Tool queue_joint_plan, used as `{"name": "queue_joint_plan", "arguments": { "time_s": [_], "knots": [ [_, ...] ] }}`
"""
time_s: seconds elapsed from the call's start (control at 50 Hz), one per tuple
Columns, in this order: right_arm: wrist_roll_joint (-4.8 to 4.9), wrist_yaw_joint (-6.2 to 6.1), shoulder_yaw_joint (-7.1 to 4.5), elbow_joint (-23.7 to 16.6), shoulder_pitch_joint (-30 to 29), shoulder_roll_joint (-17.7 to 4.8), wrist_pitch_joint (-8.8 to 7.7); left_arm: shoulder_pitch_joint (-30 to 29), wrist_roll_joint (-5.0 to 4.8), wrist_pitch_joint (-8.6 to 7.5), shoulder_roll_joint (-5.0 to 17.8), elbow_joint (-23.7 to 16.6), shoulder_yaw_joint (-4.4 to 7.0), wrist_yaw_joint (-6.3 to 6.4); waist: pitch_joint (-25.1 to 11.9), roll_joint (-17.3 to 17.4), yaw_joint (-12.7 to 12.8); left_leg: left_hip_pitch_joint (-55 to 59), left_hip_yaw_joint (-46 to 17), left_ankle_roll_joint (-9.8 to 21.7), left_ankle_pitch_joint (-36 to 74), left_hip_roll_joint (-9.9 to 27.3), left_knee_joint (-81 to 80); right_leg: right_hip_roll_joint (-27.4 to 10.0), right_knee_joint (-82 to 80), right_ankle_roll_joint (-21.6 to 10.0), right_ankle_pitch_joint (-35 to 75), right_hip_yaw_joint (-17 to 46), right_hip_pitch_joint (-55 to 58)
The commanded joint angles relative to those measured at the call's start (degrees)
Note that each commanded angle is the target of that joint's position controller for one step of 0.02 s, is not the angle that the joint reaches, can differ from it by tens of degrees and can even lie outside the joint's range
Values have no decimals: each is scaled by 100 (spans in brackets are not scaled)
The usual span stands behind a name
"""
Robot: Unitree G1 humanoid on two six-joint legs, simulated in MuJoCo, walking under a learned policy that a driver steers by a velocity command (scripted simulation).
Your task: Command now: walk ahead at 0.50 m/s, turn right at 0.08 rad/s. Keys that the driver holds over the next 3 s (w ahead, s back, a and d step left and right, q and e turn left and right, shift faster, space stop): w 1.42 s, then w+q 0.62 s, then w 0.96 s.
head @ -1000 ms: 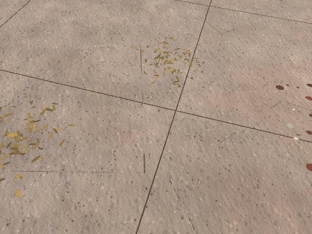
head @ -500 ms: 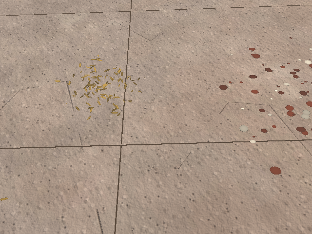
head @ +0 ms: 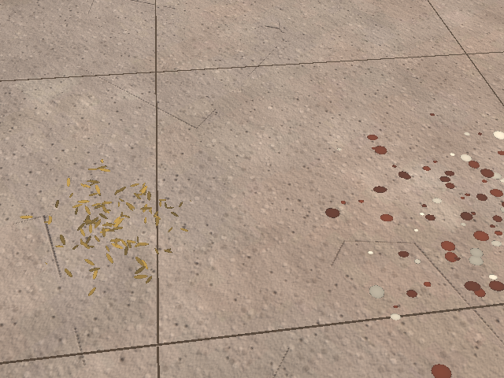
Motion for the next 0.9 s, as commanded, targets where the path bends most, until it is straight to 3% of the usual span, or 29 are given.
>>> {"name": "queue_joint_plan", "arguments": {
  "time_s": [0.02, 0.08, 0.14, 0.24, 0.3, 0.32, 0.34, 0.36, 0.38, 0.4, 0.42, 0.44, 0.48, 0.56, 0.66, 0.72, 0.8, 0.86, 0.88, 0.9],
  "knots": [
    [63, 14, -99, -45, 344, -555, -183, 285, 53, 53, 275, -209, 35, -80, -98, 619, 98, 440, -1504, 794, 1126, 1547, -1417, -430, -170, 153, 318, -15, -758],
    [72, 17, -98, 118, 621, -579, -185, -546, 41, 64, 221, -479, -23, -117, 113, 580, -49, 575, -1142, 772, 1344, 1397, -1640, -641, -955, 323, 920, -264, -1297],
    [85, 22, -89, 251, 843, -590, -180, -1251, -1, 38, 81, -694, -114, -147, 154, 598, -212, 624, -771, 618, 1804, 1194, -1598, -591, -2081, 399, 1538, -501, -1100],
    [38, -33, -97, 456, 1203, -696, -149, -1891, -37, 6, 162, -885, -137, -118, 166, 634, -374, 1249, -757, 548, 2376, 1464, -1317, -404, -3033, 244, 1638, -628, -795],
    [-2, -93, -118, 511, 1078, -786, -98, -1583, -15, -50, 310, -820, -66, -66, 29, 676, -130, 1637, -727, 441, 3553, 1616, -656, -183, -3406, -13, 987, -651, -211],
    [2, -100, -121, 525, 1016, -810, -73, -1000, 6, -92, 385, -623, -12, -31, -264, 634, 132, 1633, -622, 366, 4118, 1526, 39, -9, -3680, -137, 918, -721, 500],
    [19, -97, -90, 514, 997, -740, -54, -79, 72, -156, 555, -309, 74, 25, -780, 435, 500, 1193, -404, 249, 3871, 1282, 1115, -55, -3915, -322, 1042, -632, 1728],
    [49, -89, -12, 281, 959, -513, -70, 965, 203, -192, 1028, -142, 203, 105, -1551, -200, 845, 62, -153, 128, 1961, 978, 2844, -1394, -3970, -655, 629, 813, 3179],
    [210, -54, 71, 218, 1662, -13, -60, 1054, 144, -118, 1487, -77, 336, 111, -2072, -1483, 469, -1863, -47, -60, -2101, -81, 4675, -2708, -4653, -1447, 366, 3413, 4304],
    [36, -105, -97, 286, 1148, -704, -6, 635, -81, -60, 1071, -130, 277, 74, -1470, -353, 460, -2377, -723, 31, -1897, 257, 4966, -2352, -4812, -1262, -4, 3227, 3762],
    [45, -59, -107, 157, 737, -633, -44, 103, -112, -72, 745, -192, 182, 59, -727, -229, 267, -2454, -757, 57, -1341, 481, 4800, -2094, -4946, -1100, 251, 2338, 2990],
    [59, -32, -76, 146, 585, -507, -61, -150, -86, -113, 491, -187, 120, 37, -412, -81, 118, -2239, -734, 32, -994, 663, 4497, -1818, -5167, -942, 822, 1774, 2390],
    [-79, 32, -55, 231, 694, -368, 70, -256, -116, -187, 287, -77, 58, 75, -223, -220, -164, -1732, -672, -109, -749, 839, 4076, -1403, -5434, -685, 1375, 1026, 1716],
    [-120, 129, -55, 112, 273, -281, 223, 146, -178, -320, 456, 184, 99, 76, -87, -129, -229, -2007, -474, -327, -262, 942, 3684, -1271, -5788, -783, 1789, 570, 1615],
    [-68, 134, -11, -239, -836, -251, 217, 619, -165, -279, 421, 414, 74, 69, 198, -66, 3, -2547, -274, -476, 624, 998, 2510, -1110, -5931, -731, 2148, 215, 1911],
    [-46, 122, 51, -399, -1356, -183, 193, 920, -144, -276, 439, 561, 65, 83, 252, -107, 164, -2444, -109, -418, 927, 863, 1807, -1110, -5851, -688, 2625, 49, 2210],
    [-42, 97, 63, -595, -1797, -254, 142, 1192, -80, -237, 478, 752, 67, 142, 342, -151, 253, -2440, -37, -194, 708, 711, 1230, -1332, -5566, -682, 3261, 20, 2901],
    [-43, 46, 9, -519, -1380, -358, 68, 983, -52, -219, 595, 796, 97, 189, 141, -217, -45, -1626, 95, 93, 99, 412, 876, -1401, -4834, -535, 4857, -129, 3118],
    [-54, 1, -48, -326, -781, -445, 32, 899, -48, -204, 643, 806, 112, 189, -176, -215, -303, -895, 172, 211, -17, 213, 706, -1325, -4119, -459, 5523, -213, 3082],
    [-105, -55, -126, 20, 219, -570, -27, 802, -79, -185, 612, 787, 97, 180, -705, -32, -720, 372, 161, 369, 271, 178, 383, -1087, -2992, -339, 5325, -420, 2659]
  ]
}}
Next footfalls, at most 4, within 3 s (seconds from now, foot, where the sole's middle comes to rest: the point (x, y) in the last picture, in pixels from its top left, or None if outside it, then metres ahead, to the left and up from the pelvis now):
0.34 right None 0.35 -0.12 -0.78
0.90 left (235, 318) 0.65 0.06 -0.78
1.46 right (295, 230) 0.95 -0.12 -0.78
2.02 left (232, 172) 1.20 0.09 -0.78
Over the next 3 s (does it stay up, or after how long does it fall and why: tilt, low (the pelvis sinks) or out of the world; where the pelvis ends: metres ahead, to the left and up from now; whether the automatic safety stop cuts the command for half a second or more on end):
stays up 1.58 0.17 0.00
